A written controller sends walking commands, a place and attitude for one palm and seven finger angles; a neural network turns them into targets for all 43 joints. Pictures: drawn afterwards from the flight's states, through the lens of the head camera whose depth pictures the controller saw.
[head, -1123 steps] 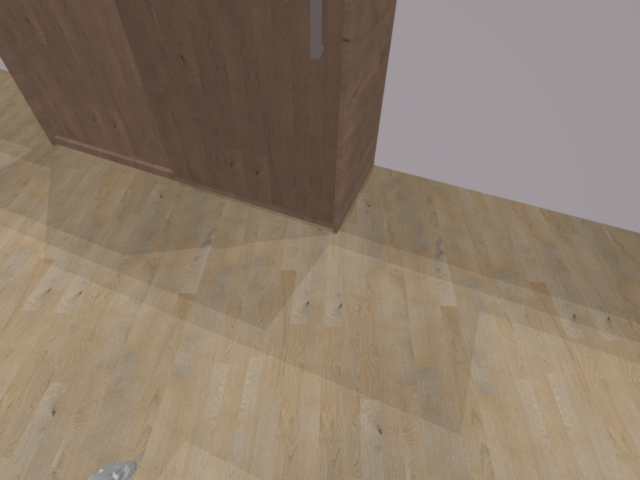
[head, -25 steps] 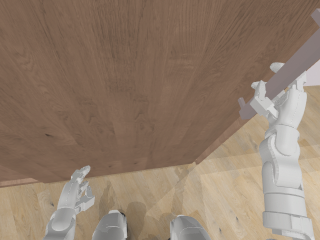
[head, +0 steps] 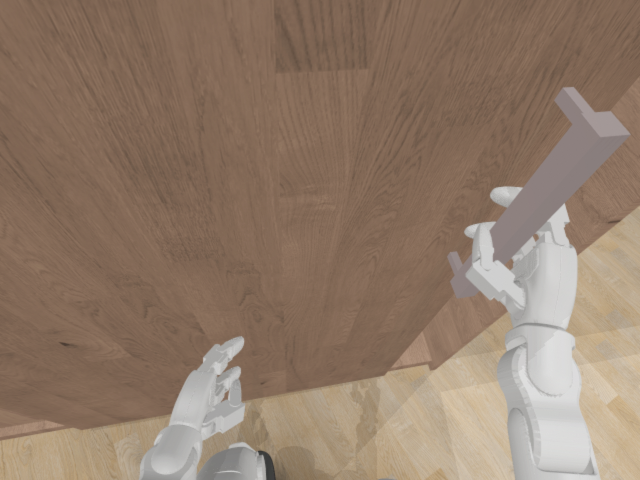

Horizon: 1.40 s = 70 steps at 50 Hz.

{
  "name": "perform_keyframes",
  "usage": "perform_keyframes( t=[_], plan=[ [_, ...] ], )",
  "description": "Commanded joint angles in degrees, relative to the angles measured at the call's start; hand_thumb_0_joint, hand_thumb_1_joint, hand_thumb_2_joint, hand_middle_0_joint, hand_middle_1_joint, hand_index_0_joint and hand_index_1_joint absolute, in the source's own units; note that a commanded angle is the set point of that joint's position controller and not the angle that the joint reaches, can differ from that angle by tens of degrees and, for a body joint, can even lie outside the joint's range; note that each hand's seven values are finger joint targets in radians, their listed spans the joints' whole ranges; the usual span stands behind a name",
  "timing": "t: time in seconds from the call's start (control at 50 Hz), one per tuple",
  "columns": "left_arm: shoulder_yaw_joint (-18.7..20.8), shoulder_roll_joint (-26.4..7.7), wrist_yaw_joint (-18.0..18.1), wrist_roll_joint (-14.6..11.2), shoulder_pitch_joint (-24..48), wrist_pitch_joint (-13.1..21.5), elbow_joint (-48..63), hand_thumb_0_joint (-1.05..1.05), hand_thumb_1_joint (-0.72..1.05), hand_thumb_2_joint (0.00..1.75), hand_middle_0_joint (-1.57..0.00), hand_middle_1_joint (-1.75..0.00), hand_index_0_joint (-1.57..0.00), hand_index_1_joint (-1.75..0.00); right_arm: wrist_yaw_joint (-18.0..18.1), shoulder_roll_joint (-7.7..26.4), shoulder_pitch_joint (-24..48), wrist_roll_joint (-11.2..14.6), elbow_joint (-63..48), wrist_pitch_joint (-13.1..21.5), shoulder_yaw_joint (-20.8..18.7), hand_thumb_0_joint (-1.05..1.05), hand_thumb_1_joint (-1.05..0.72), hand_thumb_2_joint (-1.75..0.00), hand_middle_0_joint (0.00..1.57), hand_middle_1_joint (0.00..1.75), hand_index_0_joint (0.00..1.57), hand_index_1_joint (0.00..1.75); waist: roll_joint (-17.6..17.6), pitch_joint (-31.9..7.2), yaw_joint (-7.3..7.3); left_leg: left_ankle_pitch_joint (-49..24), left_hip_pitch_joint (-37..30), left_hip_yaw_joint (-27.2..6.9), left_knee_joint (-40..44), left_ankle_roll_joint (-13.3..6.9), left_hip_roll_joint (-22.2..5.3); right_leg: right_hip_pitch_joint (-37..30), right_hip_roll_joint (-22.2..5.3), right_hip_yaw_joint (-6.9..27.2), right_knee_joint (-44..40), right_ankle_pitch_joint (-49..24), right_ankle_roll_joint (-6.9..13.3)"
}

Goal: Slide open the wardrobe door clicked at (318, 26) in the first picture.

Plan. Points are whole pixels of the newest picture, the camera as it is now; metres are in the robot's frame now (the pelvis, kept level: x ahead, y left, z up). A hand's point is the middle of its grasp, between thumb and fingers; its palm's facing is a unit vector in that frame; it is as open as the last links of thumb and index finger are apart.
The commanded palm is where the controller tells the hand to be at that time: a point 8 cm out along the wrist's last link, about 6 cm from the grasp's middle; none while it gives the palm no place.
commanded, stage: step sideways, sliding the door along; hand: right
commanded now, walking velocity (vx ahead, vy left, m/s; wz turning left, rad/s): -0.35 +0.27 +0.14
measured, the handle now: (504, 214) +0.34 -0.21 +0.15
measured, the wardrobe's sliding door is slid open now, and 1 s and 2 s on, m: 0.16 0.37 0.61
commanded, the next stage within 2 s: none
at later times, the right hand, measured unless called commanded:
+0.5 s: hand (369, 287) +0.28 -0.06 +0.13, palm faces +0.04 +0.99 -0.10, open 6.5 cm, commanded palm +0.25 -0.08 +0.12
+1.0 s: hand (275, 295) +0.27 +0.03 +0.13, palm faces +0.19 +0.98 -0.04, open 6.7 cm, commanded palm +0.24 +0.05 +0.13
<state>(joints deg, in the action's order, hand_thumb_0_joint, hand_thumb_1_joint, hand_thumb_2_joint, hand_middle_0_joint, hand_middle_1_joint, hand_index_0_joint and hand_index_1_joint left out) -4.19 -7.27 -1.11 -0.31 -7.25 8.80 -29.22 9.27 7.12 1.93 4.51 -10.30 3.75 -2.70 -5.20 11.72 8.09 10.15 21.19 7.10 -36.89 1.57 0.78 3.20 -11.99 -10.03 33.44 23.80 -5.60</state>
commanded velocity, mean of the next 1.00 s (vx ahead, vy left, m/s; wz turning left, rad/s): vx -0.17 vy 0.29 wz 0.04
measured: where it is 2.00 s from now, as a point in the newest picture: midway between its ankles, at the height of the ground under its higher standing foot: outside the picture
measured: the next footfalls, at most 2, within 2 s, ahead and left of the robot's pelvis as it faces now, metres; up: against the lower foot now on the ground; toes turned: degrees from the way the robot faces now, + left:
left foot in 0.02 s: +0.11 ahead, +0.09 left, +0.00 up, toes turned +5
right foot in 0.34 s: +0.02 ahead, -0.09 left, +0.00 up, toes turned -4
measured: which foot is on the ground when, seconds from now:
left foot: up 0.00-0.00, down 0.02-0.32, up 0.34-0.70, down 0.72-0.92, up 0.94-1.00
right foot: down 0.00-0.02, up 0.04-0.32, down 0.34-0.74, up 0.76-0.90, down 0.92-1.00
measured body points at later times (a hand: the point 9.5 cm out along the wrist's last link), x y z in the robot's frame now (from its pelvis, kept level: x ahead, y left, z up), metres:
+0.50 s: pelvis -0.05 +0.05 +0.01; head +0.01 +0.04 +0.46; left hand +0.12 +0.28 -0.07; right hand +0.27 -0.11 +0.13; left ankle -0.04 +0.19 -0.64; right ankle -0.02 -0.09 -0.73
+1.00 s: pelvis -0.12 +0.17 +0.00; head -0.04 +0.16 +0.44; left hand +0.03 +0.43 -0.10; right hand +0.26 -0.02 +0.13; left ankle -0.13 +0.28 -0.68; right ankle -0.11 +0.04 -0.73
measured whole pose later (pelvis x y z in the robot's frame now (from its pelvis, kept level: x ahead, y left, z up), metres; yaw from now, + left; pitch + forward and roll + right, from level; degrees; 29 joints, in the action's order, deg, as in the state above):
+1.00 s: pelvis -0.12 +0.17 +0.00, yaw +6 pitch -1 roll +2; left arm 2.9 -13.7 3.0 -1.4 -8.7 4.7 -36.3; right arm 11.2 9.4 20.3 3.8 5.1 2.8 -6.2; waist -1.1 11.0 3.7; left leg 28.2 25.2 1.7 -54.5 0.7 1.0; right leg 16.1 -5.9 -5.7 34.9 17.7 -0.3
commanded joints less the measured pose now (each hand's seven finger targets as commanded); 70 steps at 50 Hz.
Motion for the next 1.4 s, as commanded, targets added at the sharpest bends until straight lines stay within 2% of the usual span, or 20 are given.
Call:
perform_keyframes(
  t=[0.0,0.04,0.24,0.28,0.3,0.34,0.44,0.62,0.68,0.74,0.8,0.86,0.9,0.92,1.06,1.18,1.24,1.28,1.32,1.38],
  plan=[
    [3.5,-6.5,1.9,-1.4,6.0,2.0,8.0,0.00,0.90,0.90,-0.20,-0.30,-0.20,-0.30,-6.2,1.3,15.2,-4.0,-26.8,9.8,14.4,0.00,-0.90,-0.90,0.45,1.40,0.45,1.40,9.0,-25.9,-7.55,-51.6,-17.4,-9.8,9.0,-3.7,-11.1,6.6,1.0,1.0,23.6,-20.6,4.3],
    [5.0,-6.8,2.5,-0.7,2.9,2.7,7.7,0.00,0.90,0.90,-0.20,-0.30,-0.20,-0.30,-4.8,2.3,5.1,-2.9,-24.5,9.0,12.2,0.00,-0.90,-0.90,0.45,1.40,0.45,1.40,24.3,-30.4,-4.99,-76.3,-22.5,-27.0,9.1,-8.1,-20.4,18.9,13.1,11.2,36.2,22.2,3.1],
    [4.3,-6.4,1.0,-0.8,3.2,-1.5,5.7,0.00,0.90,0.90,-0.20,-0.30,-0.20,-0.30,-4.1,0.5,11.3,-4.4,-26.4,14.8,15.3,0.00,-0.90,-0.90,0.45,1.40,0.45,1.40,12.9,-33.8,-8.45,-43.3,-18.6,-15.8,11.0,-9.2,-14.4,6.2,11.2,4.8,1.7,-3.3,3.0],
    [5.7,-8.5,1.5,-0.4,1.9,-1.9,6.0,0.00,0.90,0.90,-0.20,-0.30,-0.20,-0.30,-4.8,2.9,12.0,-4.6,-25.6,14.8,14.1,0.00,-0.90,-0.90,0.45,1.40,0.45,1.40,8.0,-32.1,-9.93,-25.4,-4.2,-12.5,6.1,-5.2,-10.0,-7.9,3.3,8.6,-9.2,-21.1,5.8],
    [6.7,-11.6,1.8,-0.1,3.2,-1.3,7.7,0.00,0.90,0.90,-0.20,-0.30,-0.20,-0.30,-5.4,2.6,11.8,-4.1,-26.0,14.8,13.5,0.00,-0.90,-0.90,0.45,1.40,0.45,1.40,-6.4,-30.4,-9.20,-0.2,6.0,-8.0,-5.9,-0.3,-3.0,-9.9,-13.6,26.3,-13.7,-42.3,13.8],
    [6.4,-11.0,2.4,1.7,5.9,-0.1,7.4,0.00,0.90,0.90,-0.20,-0.30,-0.20,-0.30,-4.1,4.9,14.0,-5.6,-24.0,14.2,8.2,0.00,-0.90,-0.90,0.45,1.40,0.45,1.40,-4.0,-27.6,-7.61,22.1,9.6,-14.5,-31.6,-0.7,-0.3,-1.4,-24.4,31.8,-15.1,-47.6,19.1],
    [7.3,-12.2,1.9,0.7,2.3,0.5,5.1,0.00,0.90,0.90,-0.20,-0.30,-0.20,-0.30,-5.2,-1.0,17.9,-4.8,-19.3,8.3,13.0,0.00,-0.90,-0.90,0.45,1.40,0.45,1.40,-6.2,-23.0,-7.73,14.0,12.4,-7.3,-27.5,1.4,-1.6,-7.0,-12.9,9.7,-10.0,-52.9,11.4],
    [7.6,-11.6,2.3,-0.4,-0.8,1.7,4.0,0.00,0.90,0.90,-0.20,-0.30,-0.20,-0.30,-4.8,0.6,25.3,-3.2,-12.7,7.4,9.7,0.00,-0.90,-0.90,0.45,1.40,0.45,1.40,-15.9,-24.2,-10.83,11.4,-2.7,-0.7,1.8,1.7,2.2,-7.8,-8.6,5.7,-8.2,-47.2,8.8],
    [6.5,-9.5,2.4,-2.1,1.0,2.7,4.3,0.00,0.90,0.90,-0.20,-0.30,-0.20,-0.30,-4.5,0.8,29.2,-3.0,-12.8,7.8,11.2,0.00,-0.90,-0.90,0.45,1.40,0.45,1.40,-6.5,-26.7,-8.94,-9.1,-13.7,-1.8,19.5,1.3,-0.9,-2.5,-3.1,4.7,-0.6,-33.1,6.2],
    [6.8,-8.3,4.7,-1.9,2.2,2.2,3.2,0.00,0.90,0.90,-0.20,-0.30,-0.20,-0.30,-2.9,6.7,27.8,-2.8,-8.4,7.0,7.3,0.00,-0.90,-0.90,0.45,1.40,0.45,1.40,25.6,-30.1,-6.25,-47.5,-19.7,-16.1,12.9,-7.8,-16.2,16.8,9.6,6.4,21.1,9.4,3.3],
    [5.2,-7.5,6.3,-1.0,2.8,1.6,0.4,0.00,0.90,0.90,-0.20,-0.30,-0.20,-0.30,-2.2,1.9,34.4,-2.6,-9.9,8.4,9.3,0.00,-0.90,-0.90,0.45,1.40,0.45,1.40,16.7,-29.8,-8.23,-55.9,-28.5,-12.7,6.5,-11.4,-16.6,22.6,9.3,7.0,17.5,8.3,3.2],
    [7.0,-9.9,6.8,-0.9,1.2,-0.2,0.5,0.00,0.90,0.90,-0.20,-0.30,-0.20,-0.30,-2.9,1.6,37.3,-2.1,-10.3,9.6,10.5,0.00,-0.90,-0.90,0.45,1.40,0.45,1.40,12.5,-32.4,-10.01,-38.7,-16.3,-6.8,-1.7,-6.1,-11.2,0.6,4.9,5.6,-7.2,-21.2,4.2],
    [8.9,-13.4,5.0,-0.6,0.0,-0.7,1.9,0.00,0.90,0.90,-0.20,-0.30,-0.20,-0.30,-4.9,-2.6,37.6,-1.3,-8.9,9.0,13.6,0.00,-0.90,-0.90,0.45,1.40,0.45,1.40,-3.6,-36.5,-9.65,20.9,9.2,-8.4,-18.8,-0.2,-2.7,-21.4,-20.9,30.1,-7.5,-73.1,16.7],
    [9.3,-14.3,3.6,-1.2,0.9,-1.3,3.3,0.00,0.90,0.90,-0.20,-0.30,-0.20,-0.30,-4.9,-2.1,39.0,-2.6,-6.4,8.4,13.0,0.00,-0.90,-0.90,0.45,1.40,0.45,1.40,-3.1,-34.2,-9.02,24.3,13.0,-10.3,-25.6,-0.8,-2.0,-21.4,-20.8,30.8,-6.9,-68.4,17.9],
    [8.7,-13.4,2.3,-0.8,0.7,-0.9,2.3,0.00,0.90,0.90,-0.20,-0.30,-0.20,-0.30,-6.6,-3.3,44.1,-2.3,-3.5,5.8,14.8,0.00,-0.90,-0.90,0.45,1.40,0.45,1.40,-9.6,-28.5,-9.44,9.9,6.5,-4.6,-19.4,0.6,-2.9,-9.3,-10.8,9.5,-7.5,-52.3,11.8],
    [7.9,-12.5,2.8,-1.3,0.8,-0.9,2.8,0.00,0.90,0.90,-0.20,-0.30,-0.20,-0.30,-5.7,-1.3,44.8,-1.2,-0.2,6.0,12.9,0.00,-0.90,-0.90,0.45,1.40,0.45,1.40,-15.3,-26.4,-9.97,9.7,-4.1,-0.5,-2.9,0.6,0.0,-4.9,-10.1,8.1,-5.6,-48.1,9.7],
    [7.1,-11.2,3.0,-2.6,1.1,-0.4,2.5,0.00,0.90,0.90,-0.20,-0.30,-0.20,-0.30,-5.1,1.0,43.6,-1.9,-0.8,6.7,11.6,0.00,-0.90,-0.90,0.45,1.40,0.45,1.40,-8.4,-28.1,-9.16,-10.1,-13.7,-0.9,13.5,0.3,-1.7,-2.4,-4.5,6.6,2.9,-40.2,8.0],
    [5.8,-7.5,4.1,-2.4,3.6,-0.1,2.5,0.00,0.90,0.90,-0.20,-0.30,-0.20,-0.30,-4.3,7.2,44.3,-3.1,-1.7,7.5,8.8,0.00,-0.90,-0.90,0.45,1.40,0.45,1.40,12.1,-27.9,-9.17,-53.2,-21.9,-11.9,11.8,-5.5,-16.9,15.5,5.7,3.1,16.3,1.7,5.8],
    [6.9,-9.6,6.0,-2.1,3.7,-0.1,1.0,0.00,0.90,0.90,-0.20,-0.30,-0.20,-0.30,-3.3,7.6,36.6,-2.2,-1.8,6.8,6.6,0.00,-0.90,-0.90,0.45,1.40,0.45,1.40,25.3,-31.3,-6.74,-69.7,-26.9,-17.6,6.8,-11.6,-20.5,22.7,9.6,8.6,28.6,16.4,3.0],
    [5.2,-7.8,6.5,-1.8,3.2,-0.3,-0.5,0.00,0.90,0.90,-0.20,-0.30,-0.20,-0.30,-2.7,3.3,41.8,-2.1,-7.9,9.3,8.8,0.00,-0.90,-0.90,0.45,1.40,0.45,1.40,18.4,-31.8,-9.03,-66.5,-31.5,-10.8,-0.2,-9.9,-16.4,19.3,7.5,5.7,4.3,3.4,2.9]
  ],
)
